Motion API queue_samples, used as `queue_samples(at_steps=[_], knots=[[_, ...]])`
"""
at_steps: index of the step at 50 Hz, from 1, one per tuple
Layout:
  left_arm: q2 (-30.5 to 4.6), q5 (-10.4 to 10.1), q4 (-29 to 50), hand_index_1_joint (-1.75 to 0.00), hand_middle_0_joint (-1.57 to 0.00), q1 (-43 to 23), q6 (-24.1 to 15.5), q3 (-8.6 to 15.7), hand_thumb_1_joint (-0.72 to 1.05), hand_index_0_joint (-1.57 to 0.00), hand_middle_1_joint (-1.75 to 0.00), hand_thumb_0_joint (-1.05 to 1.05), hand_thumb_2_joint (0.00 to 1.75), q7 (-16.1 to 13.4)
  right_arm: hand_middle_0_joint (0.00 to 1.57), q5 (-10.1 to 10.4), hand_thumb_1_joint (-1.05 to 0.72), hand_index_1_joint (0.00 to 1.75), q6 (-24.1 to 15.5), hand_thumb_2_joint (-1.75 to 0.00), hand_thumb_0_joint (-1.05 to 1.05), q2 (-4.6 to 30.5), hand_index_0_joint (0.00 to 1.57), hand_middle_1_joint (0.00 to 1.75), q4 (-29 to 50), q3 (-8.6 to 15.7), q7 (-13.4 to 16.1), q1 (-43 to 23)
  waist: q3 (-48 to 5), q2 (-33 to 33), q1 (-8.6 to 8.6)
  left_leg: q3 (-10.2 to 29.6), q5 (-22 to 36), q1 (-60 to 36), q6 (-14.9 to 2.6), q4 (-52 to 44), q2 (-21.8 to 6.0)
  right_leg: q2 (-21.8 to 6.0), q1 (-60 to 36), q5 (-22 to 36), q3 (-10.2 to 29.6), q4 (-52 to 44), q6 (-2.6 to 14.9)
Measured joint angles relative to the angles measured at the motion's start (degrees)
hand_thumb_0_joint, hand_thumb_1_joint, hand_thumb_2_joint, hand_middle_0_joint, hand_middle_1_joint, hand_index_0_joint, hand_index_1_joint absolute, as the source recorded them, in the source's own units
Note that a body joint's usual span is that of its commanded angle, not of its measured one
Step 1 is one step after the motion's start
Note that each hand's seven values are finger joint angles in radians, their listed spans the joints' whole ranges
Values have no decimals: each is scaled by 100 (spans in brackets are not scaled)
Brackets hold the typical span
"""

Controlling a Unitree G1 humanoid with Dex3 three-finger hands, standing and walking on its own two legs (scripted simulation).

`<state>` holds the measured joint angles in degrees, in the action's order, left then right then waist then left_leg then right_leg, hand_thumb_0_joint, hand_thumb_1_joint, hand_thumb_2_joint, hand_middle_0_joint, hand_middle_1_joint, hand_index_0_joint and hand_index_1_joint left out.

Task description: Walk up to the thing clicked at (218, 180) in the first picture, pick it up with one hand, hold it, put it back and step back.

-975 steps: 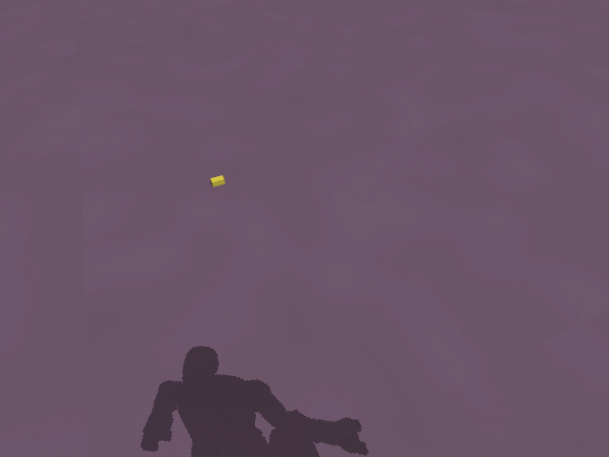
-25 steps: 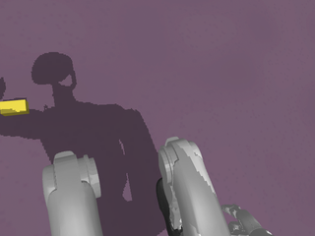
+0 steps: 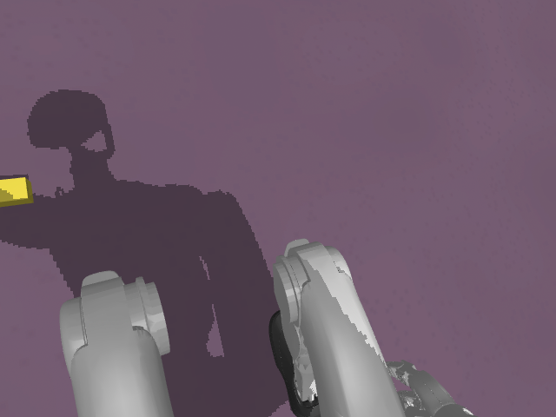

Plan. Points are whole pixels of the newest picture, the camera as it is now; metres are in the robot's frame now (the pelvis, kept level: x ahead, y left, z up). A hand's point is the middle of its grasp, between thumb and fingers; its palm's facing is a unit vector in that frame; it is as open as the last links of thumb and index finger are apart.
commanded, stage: rise first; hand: left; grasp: from above
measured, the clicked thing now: (6, 192) +0.46 +0.35 -0.29
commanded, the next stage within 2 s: none
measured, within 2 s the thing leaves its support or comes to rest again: neither
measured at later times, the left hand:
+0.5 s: hand out of the picture +0.40 +0.40 -0.16, palm faces -0.44 -0.11 -0.89, open 12.2 cm
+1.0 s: hand out of the picture +0.41 +0.39 -0.16, palm faces -0.44 -0.10 -0.89, open 12.3 cm
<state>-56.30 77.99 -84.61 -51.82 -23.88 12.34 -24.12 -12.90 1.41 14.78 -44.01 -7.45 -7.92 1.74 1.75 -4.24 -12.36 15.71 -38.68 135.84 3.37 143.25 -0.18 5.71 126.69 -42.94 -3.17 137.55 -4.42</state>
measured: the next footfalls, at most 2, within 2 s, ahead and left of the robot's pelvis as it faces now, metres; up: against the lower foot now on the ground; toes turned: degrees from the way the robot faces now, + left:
none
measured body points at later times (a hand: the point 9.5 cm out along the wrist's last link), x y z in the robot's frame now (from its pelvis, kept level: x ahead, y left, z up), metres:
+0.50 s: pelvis -0.01 +0.01 +0.00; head +0.22 +0.13 +0.37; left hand +0.42 +0.40 -0.11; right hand +0.10 -0.26 -0.09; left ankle +0.07 +0.14 -0.27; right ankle +0.10 -0.14 -0.27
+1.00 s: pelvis -0.01 +0.00 +0.00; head +0.22 +0.12 +0.37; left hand +0.43 +0.40 -0.11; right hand +0.09 -0.26 -0.09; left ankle +0.07 +0.14 -0.27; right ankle +0.10 -0.14 -0.27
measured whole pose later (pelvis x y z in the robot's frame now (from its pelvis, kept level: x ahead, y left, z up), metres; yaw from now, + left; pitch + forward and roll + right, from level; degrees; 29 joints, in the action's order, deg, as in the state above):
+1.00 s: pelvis -0.01 +0.00 +0.00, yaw +0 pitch +29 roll -12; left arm -55.9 77.4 -80.9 -51.1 -24.7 11.2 -20.0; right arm -10.7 1.4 15.2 -42.3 -7.2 -8.3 4.0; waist 1.0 -3.1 -11.6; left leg 15.0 -37.5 135.7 2.2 142.5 -0.3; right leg 4.8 126.0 -41.7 -3.2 136.4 -4.2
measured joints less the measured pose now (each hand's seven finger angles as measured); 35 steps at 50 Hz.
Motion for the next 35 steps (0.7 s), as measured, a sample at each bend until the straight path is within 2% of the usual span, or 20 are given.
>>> queue_samples(at_steps=[12,28,35], knots=[[26,-88,317,-69,-41,109,-25,-46,-18,-40,-69,0,71,268,21,84,-91,30,38,-90,0,2,20,30,74,27,-31,90,-21,52,85,-38,-15,-45,-99,-29,-16,-52,-118,-10,-15,-87,61],[-33,37,219,-73,-39,-45,-113,-134,-21,-38,-72,0,73,301,21,135,-91,30,16,-90,0,25,20,30,159,4,-26,86,-63,67,105,-60,91,-14,-143,-22,-19,-63,-100,83,-9,-90,62],[-25,-7,200,-75,-38,-73,-39,-176,-22,-37,-75,0,74,364,21,182,-92,30,-3,-90,0,9,20,30,178,-2,-21,163,-75,70,71,-66,116,3,-140,-31,-17,-70,-78,104,-8,-92,75]])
